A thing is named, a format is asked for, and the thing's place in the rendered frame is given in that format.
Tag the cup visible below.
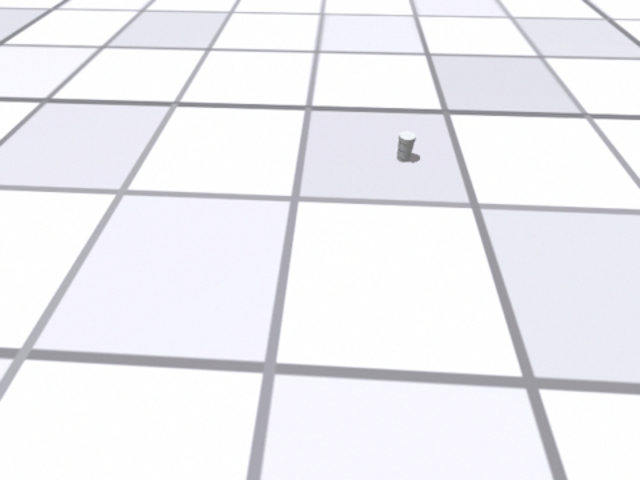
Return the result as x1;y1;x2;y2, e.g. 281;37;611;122
397;131;416;162

